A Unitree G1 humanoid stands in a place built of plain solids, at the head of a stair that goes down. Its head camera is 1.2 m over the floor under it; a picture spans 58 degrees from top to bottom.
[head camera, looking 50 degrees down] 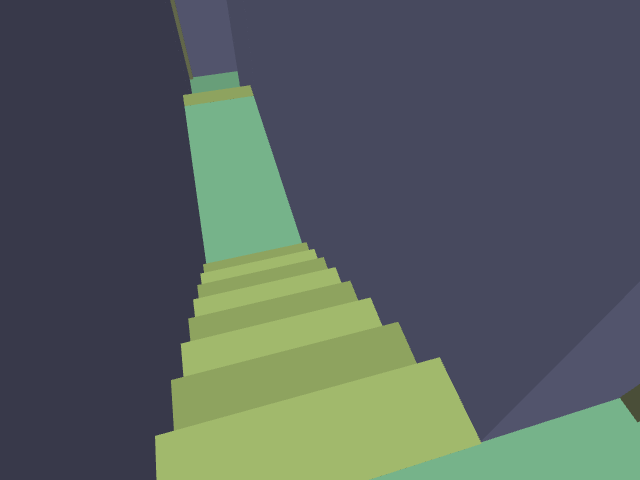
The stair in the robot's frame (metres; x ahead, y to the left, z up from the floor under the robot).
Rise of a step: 0.21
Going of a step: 0.24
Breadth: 0.82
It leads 16 degrees to the left of straight ahead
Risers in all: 8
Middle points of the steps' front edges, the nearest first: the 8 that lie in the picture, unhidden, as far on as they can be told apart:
0.45 0.04 0.00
0.68 0.11 -0.21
0.92 0.17 -0.41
1.15 0.24 -0.62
1.39 0.30 -0.83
1.62 0.37 -1.03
1.86 0.43 -1.24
2.09 0.50 -1.45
